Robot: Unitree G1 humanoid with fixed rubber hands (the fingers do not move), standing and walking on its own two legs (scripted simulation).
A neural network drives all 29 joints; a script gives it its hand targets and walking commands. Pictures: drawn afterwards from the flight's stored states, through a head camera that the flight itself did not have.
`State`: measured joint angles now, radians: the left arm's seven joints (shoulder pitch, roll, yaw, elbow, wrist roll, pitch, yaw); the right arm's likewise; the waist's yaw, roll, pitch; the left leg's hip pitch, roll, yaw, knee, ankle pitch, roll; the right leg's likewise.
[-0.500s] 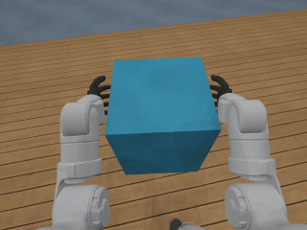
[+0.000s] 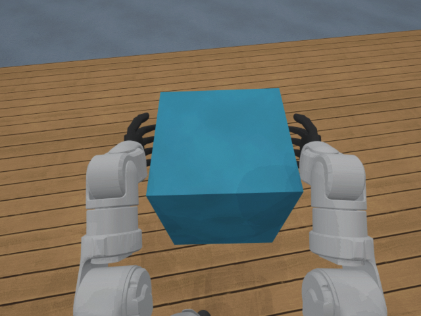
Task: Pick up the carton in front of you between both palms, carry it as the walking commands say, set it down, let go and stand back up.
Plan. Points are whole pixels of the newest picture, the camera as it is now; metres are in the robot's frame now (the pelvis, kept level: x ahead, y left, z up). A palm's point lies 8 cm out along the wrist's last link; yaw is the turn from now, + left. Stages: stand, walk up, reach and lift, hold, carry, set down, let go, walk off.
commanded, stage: carry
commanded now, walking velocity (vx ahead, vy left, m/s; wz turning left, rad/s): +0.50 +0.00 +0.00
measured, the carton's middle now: (221, 174) +0.37 +0.01 +0.04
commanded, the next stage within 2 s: none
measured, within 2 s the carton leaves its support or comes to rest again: neither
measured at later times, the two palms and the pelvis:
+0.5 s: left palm (164, 55) +0.67 +0.15 +0.11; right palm (285, 56) +0.68 -0.15 +0.11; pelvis +0.32 +0.00 -0.02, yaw +2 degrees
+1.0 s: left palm (163, 16) +0.98 +0.20 +0.07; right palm (254, 16) +0.98 -0.10 +0.07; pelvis +0.62 +0.04 -0.05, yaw +0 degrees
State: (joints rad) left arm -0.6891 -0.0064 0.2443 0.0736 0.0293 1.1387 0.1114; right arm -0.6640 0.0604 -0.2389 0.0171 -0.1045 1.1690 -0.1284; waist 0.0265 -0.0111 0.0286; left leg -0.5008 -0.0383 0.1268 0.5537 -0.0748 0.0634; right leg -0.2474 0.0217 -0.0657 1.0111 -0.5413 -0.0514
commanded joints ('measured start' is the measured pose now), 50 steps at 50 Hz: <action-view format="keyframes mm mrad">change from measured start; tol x32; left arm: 1 -614 -1107 -733 -12 -396 26 -252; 50 -631 -1140 -668 90 -415 14 -256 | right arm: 1 -547 966 659 63 381 -8 251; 50 -587 934 586 140 366 -18 233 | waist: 1 -108 229 -667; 20 -68 146 -457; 24 40 -284 -667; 46 21 -113 -459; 50 -98 309 -678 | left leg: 1 919 407 -640 -47 328 265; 20 602 159 -115 70 717 45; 22 407 112 -49 357 439 6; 24 -129 -64 -120 829 -527 -51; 26 -258 9 -176 866 -444 -1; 43 -166 -2 -3 -8 126 -19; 47 330 0 25 -180 257 21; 49 817 396 -477 50 741 126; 50 893 457 -689 -27 372 277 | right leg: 1 -525 10 104 435 -30 -4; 16 -433 19 -76 -383 563 15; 23 445 -252 223 -433 1176 -72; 26 538 -341 569 -574 573 -271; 46 333 -133 53 -330 1064 -65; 50 -456 62 75 396 -78 21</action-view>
